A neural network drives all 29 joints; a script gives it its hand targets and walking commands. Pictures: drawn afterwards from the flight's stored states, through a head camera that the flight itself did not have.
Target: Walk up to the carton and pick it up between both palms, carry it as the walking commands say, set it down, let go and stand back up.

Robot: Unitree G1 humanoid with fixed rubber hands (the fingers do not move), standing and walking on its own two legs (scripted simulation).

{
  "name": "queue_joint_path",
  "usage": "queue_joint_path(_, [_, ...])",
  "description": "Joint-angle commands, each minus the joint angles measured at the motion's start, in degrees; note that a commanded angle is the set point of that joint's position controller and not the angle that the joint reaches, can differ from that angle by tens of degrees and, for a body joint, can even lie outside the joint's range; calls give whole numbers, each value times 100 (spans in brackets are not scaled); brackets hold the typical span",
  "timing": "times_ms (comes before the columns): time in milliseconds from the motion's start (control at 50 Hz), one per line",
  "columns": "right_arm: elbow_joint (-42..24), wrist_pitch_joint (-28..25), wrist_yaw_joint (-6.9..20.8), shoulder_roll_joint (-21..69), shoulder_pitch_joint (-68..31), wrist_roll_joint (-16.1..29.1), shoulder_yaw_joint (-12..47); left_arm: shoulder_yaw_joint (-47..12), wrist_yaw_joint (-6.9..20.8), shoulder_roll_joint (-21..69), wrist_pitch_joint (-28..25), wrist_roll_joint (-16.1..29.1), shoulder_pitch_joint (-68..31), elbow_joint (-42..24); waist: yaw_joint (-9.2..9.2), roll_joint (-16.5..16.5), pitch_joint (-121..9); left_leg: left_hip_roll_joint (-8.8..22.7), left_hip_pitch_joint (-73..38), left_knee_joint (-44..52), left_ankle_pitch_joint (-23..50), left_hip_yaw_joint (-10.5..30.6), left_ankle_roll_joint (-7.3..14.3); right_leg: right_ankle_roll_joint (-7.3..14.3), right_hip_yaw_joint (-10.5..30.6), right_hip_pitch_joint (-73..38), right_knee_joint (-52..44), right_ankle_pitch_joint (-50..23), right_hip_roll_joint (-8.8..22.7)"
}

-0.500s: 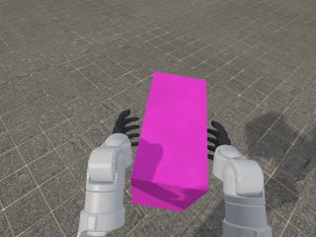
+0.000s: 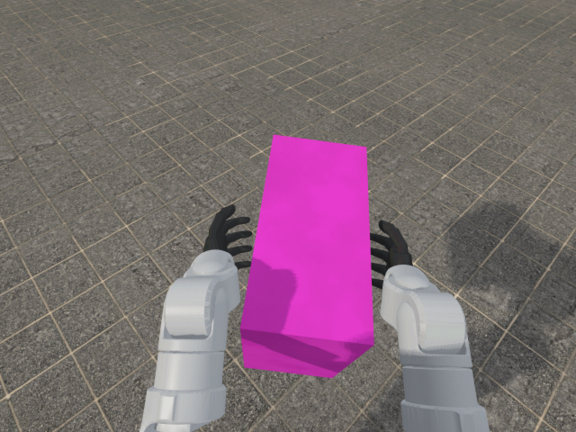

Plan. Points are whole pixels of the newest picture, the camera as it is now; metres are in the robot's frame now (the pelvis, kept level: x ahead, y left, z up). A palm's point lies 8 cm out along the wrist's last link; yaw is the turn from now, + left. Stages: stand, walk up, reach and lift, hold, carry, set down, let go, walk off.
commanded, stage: carry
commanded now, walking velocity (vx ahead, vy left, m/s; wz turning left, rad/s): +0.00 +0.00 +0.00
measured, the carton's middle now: (303, 260) +0.38 +0.01 +0.01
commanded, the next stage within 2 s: none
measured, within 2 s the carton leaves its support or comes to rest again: neither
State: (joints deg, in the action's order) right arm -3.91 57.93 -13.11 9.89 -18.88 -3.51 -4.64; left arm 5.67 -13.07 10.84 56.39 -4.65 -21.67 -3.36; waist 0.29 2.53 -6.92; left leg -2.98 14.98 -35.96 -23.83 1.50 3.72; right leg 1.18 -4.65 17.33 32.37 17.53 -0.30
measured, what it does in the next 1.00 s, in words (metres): walks ahead: left foot, then right foot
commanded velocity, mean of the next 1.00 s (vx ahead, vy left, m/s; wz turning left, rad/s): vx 0.00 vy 0.00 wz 0.00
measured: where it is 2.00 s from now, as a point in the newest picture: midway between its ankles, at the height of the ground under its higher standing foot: outside the picture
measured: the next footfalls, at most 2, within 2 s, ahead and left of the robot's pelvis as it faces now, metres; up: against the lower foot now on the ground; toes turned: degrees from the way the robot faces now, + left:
left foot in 0.14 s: +0.01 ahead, +0.05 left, +0.00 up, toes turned +0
right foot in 0.50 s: +0.14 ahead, -0.13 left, +0.00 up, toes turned +11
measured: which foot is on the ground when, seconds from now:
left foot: down 0.00-0.04, up 0.06-0.12, down 0.14-0.52, up 0.54-0.62, down 0.64-1.00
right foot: down 0.00-0.14, up 0.16-0.48, down 0.50-1.00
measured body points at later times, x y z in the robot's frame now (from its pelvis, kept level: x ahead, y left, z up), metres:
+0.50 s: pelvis +0.10 -0.01 +0.00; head +0.09 +0.00 +0.45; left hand +0.42 +0.13 +0.06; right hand +0.42 -0.11 +0.05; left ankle -0.02 +0.05 -0.72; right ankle +0.11 -0.12 -0.72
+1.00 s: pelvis +0.15 -0.03 +0.01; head +0.16 -0.04 +0.46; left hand +0.48 +0.10 +0.06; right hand +0.48 -0.13 +0.05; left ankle +0.06 +0.07 -0.72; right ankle +0.11 -0.12 -0.72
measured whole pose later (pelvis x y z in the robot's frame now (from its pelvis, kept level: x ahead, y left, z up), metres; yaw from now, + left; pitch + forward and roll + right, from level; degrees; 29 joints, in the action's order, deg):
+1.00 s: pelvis +0.15 -0.03 +0.01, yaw +3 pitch +6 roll +0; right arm 8.1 49.4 -11.9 9.6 -18.2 -6.1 -5.0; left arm 5.7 -11.5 10.1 47.0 -6.7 -19.8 9.7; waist 0.1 1.0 -6.6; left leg -1.3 13.2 -31.1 -18.9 1.4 2.0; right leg 2.8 -4.8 18.7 35.3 15.4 -0.9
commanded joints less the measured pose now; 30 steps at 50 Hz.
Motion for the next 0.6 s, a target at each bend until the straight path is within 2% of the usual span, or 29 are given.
queue_joint_path(0, [1224,-1088,903,3683,-2187,346,1225,-1691,745,3821,-955,369,-1717,1221,28,-1430,-1869,292,2764,-785,184,-426,-774,1142,1366,-4193,404,-8318,1510])
queue_joint_path(20, [1034,-1285,904,3531,-2272,313,1296,-1805,803,3843,-1093,391,-1598,1324,-46,-1666,-1619,440,2590,-6,-634,-182,-618,1034,1322,-3877,291,-7933,1627])
queue_joint_path(40, [83,-1559,883,3685,-2966,737,1486,-1897,797,4048,-1344,751,-2114,526,-157,-1203,-1598,397,1956,1034,-120,-335,-573,745,818,-3293,563,-7768,1355])
queue_joint_path(60, [-1012,-1488,894,4566,-3375,1355,2332,-2697,763,4958,-1318,1292,-2177,-616,-157,-541,-1108,594,624,2542,1999,79,-635,326,189,-1922,1404,-5972,902])
queue_joint_path(80, [-811,-1386,887,4659,-3027,1262,2134,-2700,746,5257,-1160,1250,-2060,-332,-148,749,-1022,781,-960,1796,5334,394,-751,27,-53,66,1587,-1781,228])
queue_joint_path(100, [-2480,-1177,787,5303,-3291,2048,2825,-3282,627,5970,-916,1905,-2217,-1905,-126,1227,-1121,1457,-2205,1061,8394,1062,-464,-267,-162,1203,1701,1006,-121])
queue_joint_path(120, [-1948,-903,810,5294,-3022,1802,2628,-3167,631,5959,-654,1781,-2140,-1359,-72,1019,-1434,1684,-2365,872,9237,1083,-429,-153,142,931,1589,1155,-77])
queue_joint_path(140, [-1404,-718,806,5319,-2233,1595,2610,-3008,581,5830,-458,1577,-1469,-937,-102,1035,-2138,1607,-3033,545,9582,1066,-158,-57,20,1018,1515,1364,-158])
queue_joint_path(160, [-2169,-637,728,5182,-2636,1754,2911,-2763,541,5741,-268,1425,-830,-704,-104,852,-2182,1642,-3631,341,9587,974,-5,-118,-55,1565,1351,1367,-212])
queue_joint_path(180, [-2033,-488,696,5190,-2197,1730,2957,-2755,494,5582,-156,1349,-470,-870,-99,714,-2345,1608,-3254,356,9514,1082,26,-65,23,1380,1252,1147,-231])
queue_joint_path(220, [-2167,-322,663,5105,-1651,1641,2985,-3003,460,5505,-72,1515,-662,-1469,-113,1078,-2582,1517,-3943,188,9916,815,106,-26,-227,1710,1371,998,-304])
queue_joint_path(240, [-2192,-163,652,5098,-1941,1625,2988,-2818,493,5516,144,1379,-366,-991,-76,857,-2417,1531,-3699,255,9652,710,51,14,-161,1592,1204,709,-274])
queue_joint_path(260, [-1921,-64,711,5056,-1267,1495,2878,-2980,542,5483,186,1461,-304,-1214,-73,972,-2493,1597,-3615,252,9721,727,57,11,-87,1594,1288,727,-213])
queue_joint_path(280, [-1367,-20,700,4857,-1121,1310,2528,-2771,541,5239,245,1344,-257,-769,-87,1275,-2740,1588,-3912,169,9619,768,4,93,-68,1660,1164,655,-235])
queue_joint_path(300, [-1882,-1,746,5003,-1668,1481,2694,-2893,560,5426,293,1376,-441,-1040,-50,1407,-2538,1519,-3940,71,9826,557,-78,154,-144,1770,1064,467,-245])
queue_joint_path(320, [-117,-82,818,4413,-1370,818,1880,-2066,645,4750,150,810,-573,454,-93,1155,-2359,1337,-3531,162,9282,322,45,173,-380,1655,1030,212,-360])
queue_joint_path(340, [-25,-330,862,4257,-1875,713,1756,-1810,720,4516,-47,589,-529,819,-82,698,-2280,1257,-3305,55,8786,197,73,200,-403,1330,573,-123,-381])
queue_joint_path(360, [-278,-444,871,4462,-1739,828,1936,-2002,788,4703,-177,857,-762,379,-95,676,-2641,1174,-2889,-164,8541,225,150,258,-368,682,214,-555,-296])
queue_joint_path(380, [23,-580,888,4230,-1889,733,1792,-1830,769,4537,-335,591,-597,813,-60,864,-2293,1115,-2742,-207,8770,74,-181,305,-471,676,343,-920,-393])
queue_joint_path(400, [274,-802,947,4355,-2104,696,1770,-1826,844,4617,-611,700,-1384,672,-67,718,-2326,1135,-2076,-420,7662,94,-116,343,-240,41,-350,-1498,-190])
queue_joint_path(420, [2013,-1111,981,3427,-1977,-84,929,-1080,947,3638,-947,72,-1567,2251,-80,126,-2343,1000,-1203,-565,6682,189,-305,602,219,-1073,-461,-3437,165])
queue_joint_path(440, [1190,-1534,872,2988,-2500,113,701,-720,850,3287,-1335,134,-1630,1859,6,-173,-2594,739,65,-1138,5338,46,-588,815,828,-2334,-261,-5625,681])
queue_joint_path(460, [886,-1665,835,3127,-2789,295,981,-898,848,3522,-1440,257,-1656,1871,45,-767,-2341,516,914,-1362,2741,-127,-795,1232,1444,-2821,-65,-7835,1370])
queue_joint_path(480, [-1124,-1536,789,4510,-2929,1299,2266,-2218,819,4794,-1383,1269,-1856,-139,-16,-1416,-2299,217,1583,-1238,-199,-307,-775,1325,1720,-3164,-44,-8948,1766])
queue_joint_path(500, [-1422,-1423,784,4835,-2768,1378,2401,-2653,802,5303,-1276,1509,-2107,-1020,1,-1318,-1996,414,1919,-1052,-922,-106,-722,1434,1773,-3114,-86,-7849,1925])
queue_joint_path(520, [589,-1424,979,4433,-2538,419,1796,-1952,997,4990,-1234,492,-1409,990,-28,-1049,-1489,619,1452,-435,-799,82,-425,1322,1639,-2118,-398,-6694,1846])
queue_joint_path(540, [628,-1413,1021,4693,-2809,700,2126,-2002,1039,5211,-1213,586,-1320,1645,-115,-955,-1323,618,685,712,-263,-2,-278,1011,1275,-1434,-598,-4699,1481])
queue_joint_path(560, [1026,-1456,1102,4541,-2675,520,2029,-2034,1057,4946,-1304,509,-1486,1694,-133,-824,-1114,557,351,1409,198,-121,-181,807,948,-1049,-501,-3049,1273])
queue_joint_path(580, [524,-1415,1097,4749,-2509,748,2293,-2238,1012,5034,-1256,682,-1330,1033,-112,-568,-1445,691,-160,1412,1438,228,-96,568,640,-923,-63,-2656,898])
